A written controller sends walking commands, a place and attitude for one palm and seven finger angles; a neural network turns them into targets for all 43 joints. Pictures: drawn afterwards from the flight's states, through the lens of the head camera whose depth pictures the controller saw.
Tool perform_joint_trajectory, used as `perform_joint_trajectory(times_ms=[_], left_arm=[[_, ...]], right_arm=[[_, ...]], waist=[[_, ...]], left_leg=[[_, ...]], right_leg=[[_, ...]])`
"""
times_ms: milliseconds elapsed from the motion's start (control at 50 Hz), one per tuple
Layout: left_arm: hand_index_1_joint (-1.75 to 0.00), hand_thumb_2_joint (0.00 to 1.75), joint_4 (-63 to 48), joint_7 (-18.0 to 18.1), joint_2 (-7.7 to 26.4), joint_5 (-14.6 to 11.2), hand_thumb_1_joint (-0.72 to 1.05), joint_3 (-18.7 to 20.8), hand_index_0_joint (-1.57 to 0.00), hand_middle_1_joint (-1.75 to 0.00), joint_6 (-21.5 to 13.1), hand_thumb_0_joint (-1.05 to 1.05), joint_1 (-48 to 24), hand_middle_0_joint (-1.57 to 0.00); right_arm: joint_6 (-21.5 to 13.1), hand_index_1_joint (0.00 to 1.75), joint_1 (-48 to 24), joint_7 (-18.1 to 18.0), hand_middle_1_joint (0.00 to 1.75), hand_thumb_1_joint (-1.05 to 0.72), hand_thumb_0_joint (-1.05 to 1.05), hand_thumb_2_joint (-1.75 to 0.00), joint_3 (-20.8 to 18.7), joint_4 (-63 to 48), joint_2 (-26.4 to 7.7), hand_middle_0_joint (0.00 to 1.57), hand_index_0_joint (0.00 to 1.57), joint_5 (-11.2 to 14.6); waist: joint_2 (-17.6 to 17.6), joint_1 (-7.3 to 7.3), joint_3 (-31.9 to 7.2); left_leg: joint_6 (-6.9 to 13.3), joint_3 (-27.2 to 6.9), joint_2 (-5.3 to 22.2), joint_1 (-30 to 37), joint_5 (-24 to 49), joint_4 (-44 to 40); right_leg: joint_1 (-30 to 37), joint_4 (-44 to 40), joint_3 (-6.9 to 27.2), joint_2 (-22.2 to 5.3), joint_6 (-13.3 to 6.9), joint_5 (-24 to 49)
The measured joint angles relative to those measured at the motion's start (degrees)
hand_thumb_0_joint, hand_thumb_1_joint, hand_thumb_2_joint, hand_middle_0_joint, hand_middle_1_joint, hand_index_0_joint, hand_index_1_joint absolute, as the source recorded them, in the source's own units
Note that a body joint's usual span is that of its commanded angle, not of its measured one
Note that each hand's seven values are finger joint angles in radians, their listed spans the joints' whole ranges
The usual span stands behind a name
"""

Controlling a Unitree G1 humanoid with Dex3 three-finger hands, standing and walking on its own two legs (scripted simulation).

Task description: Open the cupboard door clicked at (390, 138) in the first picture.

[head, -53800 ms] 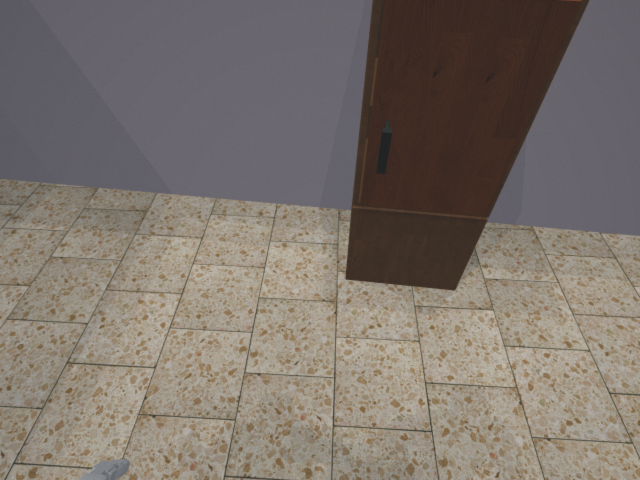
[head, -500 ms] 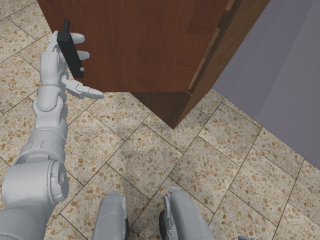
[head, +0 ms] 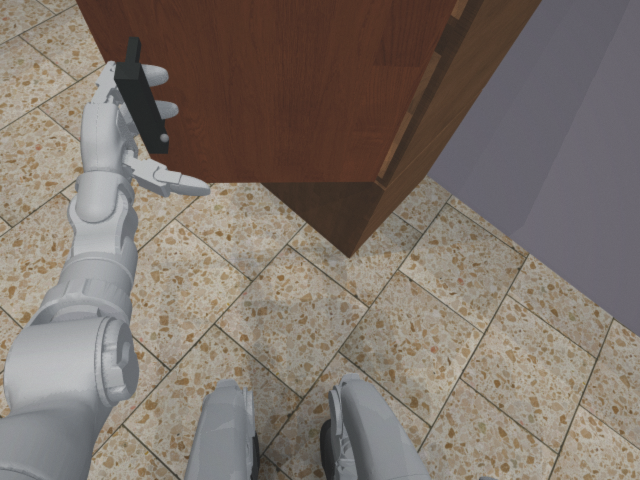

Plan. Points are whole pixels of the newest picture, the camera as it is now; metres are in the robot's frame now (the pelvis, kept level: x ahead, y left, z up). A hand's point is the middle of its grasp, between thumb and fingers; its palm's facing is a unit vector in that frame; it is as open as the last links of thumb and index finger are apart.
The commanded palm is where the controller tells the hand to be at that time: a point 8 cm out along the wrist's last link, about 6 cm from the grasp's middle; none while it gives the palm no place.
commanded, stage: close the thumb around the handle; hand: left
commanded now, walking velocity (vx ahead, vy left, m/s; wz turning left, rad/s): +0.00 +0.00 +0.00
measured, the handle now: (147, 99) +0.57 +0.18 +0.05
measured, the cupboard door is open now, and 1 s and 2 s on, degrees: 46 49 88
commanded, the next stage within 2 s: pull the door open along its arc in 0.64 s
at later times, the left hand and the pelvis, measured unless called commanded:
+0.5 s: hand (165, 135) +0.52 +0.15 +0.04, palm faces +0.01 -1.00 -0.03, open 6.6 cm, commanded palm +0.50 +0.19 +0.04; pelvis +0.01 +0.00 +0.00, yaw +0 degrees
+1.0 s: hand (166, 148) +0.50 +0.15 +0.04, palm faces +0.01 -1.00 -0.01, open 5.9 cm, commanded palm +0.45 +0.19 +0.04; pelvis +0.01 +0.00 +0.01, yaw -1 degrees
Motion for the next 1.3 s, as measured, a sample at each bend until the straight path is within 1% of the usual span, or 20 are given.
perform_joint_trajectory(times_ms=[80, 180, 420, 500, 560, 600, 820, 920, 1040, 1100, 1180, 1200, 1220, 1260, 1300], left_arm=[[-1.21, 0.33, -0.4, 0.0, 0.2, 0.2, -0.42, -0.2, -0.29, -1.21, -0.1, -0.01, 0.0, -0.31], [-1.23, 0.40, -0.2, -0.1, 0.3, -0.1, -0.24, -0.4, -0.30, -1.23, 0.7, -0.01, -0.5, -0.32], [-1.30, 0.67, -0.6, 0.3, 0.2, -0.4, 0.37, -0.4, -0.34, -1.29, 0.7, 0.00, 0.2, -0.36], [-1.32, 0.76, -0.7, -0.1, 0.2, -0.5, 0.59, -0.1, -0.35, -1.32, 0.7, 0.00, 0.4, -0.38], [-1.33, 0.81, -0.9, -0.6, 0.2, -0.5, 0.71, 0.0, -0.36, -1.33, 0.8, 0.01, 0.7, -0.39], [-1.34, 0.82, -1.0, -0.6, -0.1, -0.8, 0.72, 0.2, -0.35, -1.34, 0.7, 0.01, 0.9, -0.39], [-1.35, 0.80, -1.4, -0.7, -0.1, -0.4, 0.72, 0.7, -0.34, -1.35, 0.7, 0.01, 1.5, -0.38], [-1.35, 0.79, -3.7, -0.7, -0.8, -1.2, 0.72, 0.8, -0.34, -1.35, 0.9, 0.01, 4.0, -0.37], [-1.35, 0.74, -10.2, -0.7, -4.0, -3.0, 0.71, -0.4, -0.35, -1.35, 0.7, 0.01, 11.3, -0.37], [-1.35, 0.72, -15.1, -0.7, -6.2, -3.9, 0.70, -2.1, -0.35, -1.35, 0.7, 0.01, 16.8, -0.36], [-1.35, 0.71, -22.6, -0.8, -9.3, -4.6, 0.69, -5.5, -0.35, -1.35, 0.5, 0.01, 25.3, -0.35], [-1.35, 0.70, -24.8, 0.0, -10.4, -4.8, 0.68, -6.4, -0.35, -1.35, 0.7, 0.01, 27.5, -0.35], [-1.34, 0.71, -26.8, 1.9, -12.0, -4.9, 0.68, -7.5, -0.35, -1.34, 0.7, 0.02, 29.5, -0.35], [-1.33, 0.71, -30.4, 6.8, -15.7, -4.8, 0.67, -9.2, -0.35, -1.33, 0.5, 0.02, 33.2, -0.34], [-1.33, 0.70, -33.5, 11.7, -19.1, -3.9, 0.65, -10.9, -0.36, -1.33, 0.3, 0.02, 36.4, -0.34]], right_arm=[[0.4, 0.30, 0.0, 0.1, 0.30, -0.91, 0.00, -0.90, -0.1, 0.0, -0.2, 0.21, 0.21, 0.0], [0.7, 0.30, 0.0, 0.0, 0.30, -0.91, 0.00, -0.90, 0.0, 0.1, 0.0, 0.21, 0.21, 0.2], [0.6, 0.30, 0.2, 0.1, 0.30, -0.91, 0.00, -0.90, 0.0, 0.2, 0.3, 0.21, 0.21, 0.1], [0.7, 0.30, 0.0, 0.1, 0.30, -0.91, 0.00, -0.90, 0.0, 0.2, 0.3, 0.21, 0.21, 0.1], [0.7, 0.30, 0.0, 0.1, 0.30, -0.91, 0.00, -0.90, -0.1, 0.1, 0.2, 0.21, 0.21, 0.2], [0.8, 0.30, -0.1, 0.1, 0.30, -0.91, 0.00, -0.90, -0.1, 0.1, 0.2, 0.21, 0.21, 0.2], [0.9, 0.30, -0.5, 0.0, 0.30, -0.91, 0.00, -0.90, -0.1, -0.2, 0.3, 0.21, 0.21, 0.2], [1.2, 0.30, -0.3, 0.3, 0.30, -0.91, 0.00, -0.90, -0.4, -0.6, 0.4, 0.20, 0.21, 0.4], [1.7, 0.30, 0.2, 0.7, 0.30, -0.91, 0.00, -0.90, -0.8, -1.3, 0.8, 0.20, 0.20, 1.2], [1.8, 0.30, 0.3, 1.0, 0.30, -0.91, 0.00, -0.90, -1.0, -1.8, 1.1, 0.20, 0.20, 1.7], [1.6, 0.30, -0.1, 1.3, 0.30, -0.91, 0.00, -0.90, -1.3, -2.9, 1.3, 0.20, 0.20, 2.2], [1.5, 0.30, -0.3, 1.2, 0.30, -0.91, 0.00, -0.90, -1.5, -3.3, 1.4, 0.20, 0.20, 2.1], [1.3, 0.30, -0.6, 1.1, 0.30, -0.91, 0.01, -0.90, -1.6, -3.7, 1.4, 0.20, 0.20, 2.0], [0.9, 0.30, -1.6, 1.2, 0.30, -0.91, 0.01, -0.90, -1.7, -4.4, 1.5, 0.20, 0.20, 1.6], [0.5, 0.30, -2.7, 1.5, 0.30, -0.91, 0.01, -0.90, -1.8, -5.1, 1.7, 0.20, 0.20, 1.1]], waist=[[0.1, 0.13, 0.2], [0.1, 0.30, 0.4], [0.1, 0.31, 0.3], [0.1, 0.39, 0.3], [0.1, 0.41, 0.2], [0.1, 0.42, 0.2], [0.0, 0.25, 0.1], [0.2, 0.43, 0.0], [0.1, 1.65, -0.4], [-0.2, 2.50, -0.7], [-0.7, 3.70, -1.3], [-0.8, 4.13, -1.3], [-0.8, 4.55, -1.3], [-1.0, 5.24, -1.3], [-1.4, 5.85, -1.4]], left_leg=[[0.0, 0.0, 0.0, -0.3, -0.1, 0.2], [-0.1, 0.0, 0.0, -0.2, 0.0, 0.0], [-0.3, -0.2, 0.0, 0.3, -0.2, -0.5], [-0.3, -0.1, 0.1, 0.6, -0.3, -0.6], [-0.3, -0.1, 0.1, 0.8, -0.4, -0.7], [-0.3, 0.0, 0.1, 1.0, -0.5, -0.8], [-0.2, 0.1, 0.3, 1.3, -0.7, -0.7], [-0.1, 0.6, 0.4, 2.0, -0.7, -1.2], [0.1, 1.7, 0.5, 4.9, -0.6, -3.2], [0.1, 2.2, 0.5, 6.9, -0.5, -4.6], [0.1, 2.5, 0.4, 9.5, -0.4, -6.2], [0.1, 2.6, 0.4, 10.2, -0.4, -6.5], [0.0, 2.7, 0.4, 10.9, -0.4, -6.8], [0.0, 2.8, 0.3, 11.9, -0.4, -7.4], [-0.1, 2.9, 0.1, 12.7, -0.3, -7.8]], right_leg=[[-0.3, 0.2, 0.0, 0.0, 0.0, -0.1], [-0.2, 0.1, 0.0, 0.0, -0.1, -0.1], [0.3, -0.4, -0.1, 0.1, -0.3, -0.3], [0.5, -0.5, -0.1, 0.2, -0.3, -0.3], [0.7, -0.6, 0.0, 0.2, -0.3, -0.4], [0.8, -0.7, 0.1, 0.2, -0.2, -0.4], [1.0, -0.7, 0.3, 0.3, -0.2, -0.5], [1.5, -1.1, 0.8, 0.5, -0.1, -0.4], [3.8, -2.6, 1.9, 0.6, 0.2, -0.2], [5.5, -3.6, 2.3, 0.5, 0.2, -0.1], [8.0, -4.9, 2.8, 0.4, 0.2, -0.1], [8.6, -5.2, 2.9, 0.4, 0.2, -0.1], [9.2, -5.6, 2.9, 0.4, 0.3, -0.1], [10.3, -6.0, 3.0, 0.4, 0.3, -0.1], [10.9, -6.1, 3.1, 0.2, 0.2, -0.2]])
